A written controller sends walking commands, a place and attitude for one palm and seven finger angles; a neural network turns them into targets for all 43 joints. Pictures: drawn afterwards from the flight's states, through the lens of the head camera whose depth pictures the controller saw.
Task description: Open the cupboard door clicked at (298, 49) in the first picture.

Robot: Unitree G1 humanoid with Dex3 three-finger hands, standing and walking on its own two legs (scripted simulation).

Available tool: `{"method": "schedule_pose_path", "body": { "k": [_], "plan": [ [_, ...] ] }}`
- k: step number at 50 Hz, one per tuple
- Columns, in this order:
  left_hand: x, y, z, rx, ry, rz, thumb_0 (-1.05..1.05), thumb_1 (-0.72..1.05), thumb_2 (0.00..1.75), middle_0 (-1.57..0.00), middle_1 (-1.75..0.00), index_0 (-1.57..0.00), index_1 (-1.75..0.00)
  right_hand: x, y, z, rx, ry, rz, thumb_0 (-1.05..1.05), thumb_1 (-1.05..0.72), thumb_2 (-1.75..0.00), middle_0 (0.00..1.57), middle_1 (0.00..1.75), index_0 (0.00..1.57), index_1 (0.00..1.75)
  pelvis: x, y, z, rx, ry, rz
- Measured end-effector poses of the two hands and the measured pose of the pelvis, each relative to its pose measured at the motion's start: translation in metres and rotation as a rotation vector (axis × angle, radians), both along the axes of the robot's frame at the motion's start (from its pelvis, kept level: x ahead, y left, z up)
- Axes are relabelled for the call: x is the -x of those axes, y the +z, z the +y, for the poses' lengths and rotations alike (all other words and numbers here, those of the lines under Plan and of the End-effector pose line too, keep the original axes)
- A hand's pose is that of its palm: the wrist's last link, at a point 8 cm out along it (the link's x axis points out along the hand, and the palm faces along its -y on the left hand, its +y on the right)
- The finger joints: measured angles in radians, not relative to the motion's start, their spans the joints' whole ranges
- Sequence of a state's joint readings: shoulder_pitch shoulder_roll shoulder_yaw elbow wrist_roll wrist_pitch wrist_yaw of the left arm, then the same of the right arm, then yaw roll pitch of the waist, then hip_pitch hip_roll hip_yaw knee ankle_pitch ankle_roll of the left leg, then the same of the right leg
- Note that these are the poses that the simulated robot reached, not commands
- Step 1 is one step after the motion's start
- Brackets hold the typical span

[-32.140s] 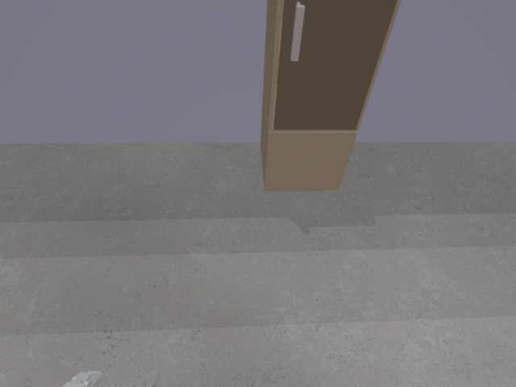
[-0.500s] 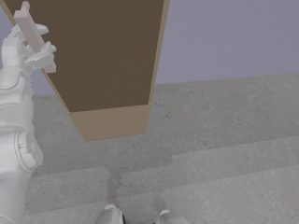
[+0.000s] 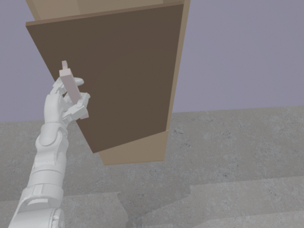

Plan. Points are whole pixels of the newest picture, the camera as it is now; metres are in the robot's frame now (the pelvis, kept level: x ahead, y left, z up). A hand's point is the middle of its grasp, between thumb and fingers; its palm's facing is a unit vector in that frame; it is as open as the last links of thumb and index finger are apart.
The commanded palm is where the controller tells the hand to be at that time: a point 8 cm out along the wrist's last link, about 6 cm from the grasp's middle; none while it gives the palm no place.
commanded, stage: pull the door open along its arc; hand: left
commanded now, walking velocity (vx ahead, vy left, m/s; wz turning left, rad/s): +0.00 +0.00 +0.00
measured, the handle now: (75, 91) +0.46 +0.22 +0.10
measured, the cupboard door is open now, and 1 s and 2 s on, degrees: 15 49 51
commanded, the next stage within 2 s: open thumb and fingers to let go in 0.44 s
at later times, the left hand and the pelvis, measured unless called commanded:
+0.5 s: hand (134, 149) +0.28 +0.04 +0.11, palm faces +0.36 -0.93 -0.02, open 6.7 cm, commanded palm +0.23 +0.08 +0.10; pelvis -0.01 -0.03 +0.01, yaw +4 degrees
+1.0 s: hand (132, 147) +0.29 +0.05 +0.10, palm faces +0.44 -0.90 -0.02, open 11.4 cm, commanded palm +0.24 +0.09 +0.10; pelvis -0.01 -0.05 +0.01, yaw +5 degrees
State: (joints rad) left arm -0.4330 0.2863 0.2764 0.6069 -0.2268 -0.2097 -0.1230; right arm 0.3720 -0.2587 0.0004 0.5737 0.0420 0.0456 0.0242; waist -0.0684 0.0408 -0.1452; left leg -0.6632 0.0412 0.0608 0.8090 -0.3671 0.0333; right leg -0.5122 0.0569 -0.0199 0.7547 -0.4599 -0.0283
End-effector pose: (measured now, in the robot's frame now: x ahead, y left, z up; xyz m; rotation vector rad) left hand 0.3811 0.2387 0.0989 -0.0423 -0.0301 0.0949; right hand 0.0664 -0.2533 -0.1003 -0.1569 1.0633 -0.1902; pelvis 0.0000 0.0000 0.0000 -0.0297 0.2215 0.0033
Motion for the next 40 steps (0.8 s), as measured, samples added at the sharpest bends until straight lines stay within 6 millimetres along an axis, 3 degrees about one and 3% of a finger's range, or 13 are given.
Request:
{"method": "schedule_pose_path", "body": {
  "k": [8,15,19,25,34,40],
  "plan": [
    [0.064,0.000,-0.053,0.082,0.246,-0.009,0.03,0.64,0.72,-0.29,-1.34,-0.32,-1.28,-0.079,0.011,0.026,-0.062,0.160,-0.205,0.00,-0.91,-0.90,0.20,0.30,0.20,0.30,0.003,0.001,0.000,-0.014,0.022,-0.052],
    [0.108,0.007,-0.104,0.029,0.353,0.047,0.03,0.63,0.71,-0.28,-1.30,-0.31,-1.31,-0.113,0.027,0.046,-0.104,0.242,-0.291,0.00,-0.91,-0.90,0.20,0.30,0.20,0.30,0.006,0.003,-0.010,-0.028,0.041,-0.106],
    [0.125,0.009,-0.128,-0.026,0.326,0.062,0.02,0.63,0.71,-0.29,-1.30,-0.30,-1.32,-0.117,0.033,0.046,-0.110,0.245,-0.302,0.00,-0.91,-0.90,0.20,0.30,0.21,0.30,0.008,0.005,-0.019,-0.035,0.048,-0.140],
    [0.141,0.010,-0.152,-0.045,0.273,0.076,0.02,0.62,0.68,-0.29,-1.31,-0.32,-1.33,-0.110,0.034,0.030,-0.102,0.225,-0.290,0.00,-0.91,-0.90,0.21,0.30,0.21,0.30,0.008,0.008,-0.032,-0.039,0.058,-0.182],
    [0.133,0.008,-0.155,-0.053,0.362,0.090,0.00,0.61,0.76,-0.34,-1.32,-0.35,-1.33,-0.099,0.015,0.004,-0.054,0.235,-0.200,0.01,-0.91,-0.90,0.20,0.30,0.20,0.30,0.014,0.007,-0.045,-0.050,0.084,-0.180],
    [0.133,0.007,-0.154,-0.043,0.371,0.084,0.00,0.45,0.70,-0.36,-1.30,-0.38,-1.31,-0.094,0.011,0.000,-0.063,0.225,-0.182,0.01,-0.91,-0.90,0.20,0.30,0.20,0.30,0.012,0.009,-0.050,-0.061,0.082,-0.169]
  ]
}}
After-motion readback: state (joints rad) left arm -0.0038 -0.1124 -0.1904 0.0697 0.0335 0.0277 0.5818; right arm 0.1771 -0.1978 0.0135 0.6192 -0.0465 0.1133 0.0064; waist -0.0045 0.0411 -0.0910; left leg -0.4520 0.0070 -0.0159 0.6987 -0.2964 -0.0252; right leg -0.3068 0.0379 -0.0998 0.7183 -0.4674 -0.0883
